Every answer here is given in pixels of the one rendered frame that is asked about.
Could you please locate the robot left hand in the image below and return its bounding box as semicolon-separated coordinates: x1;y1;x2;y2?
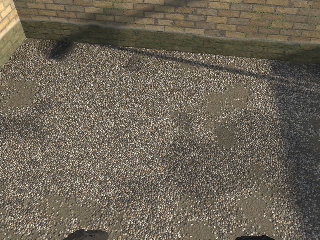
63;229;109;240

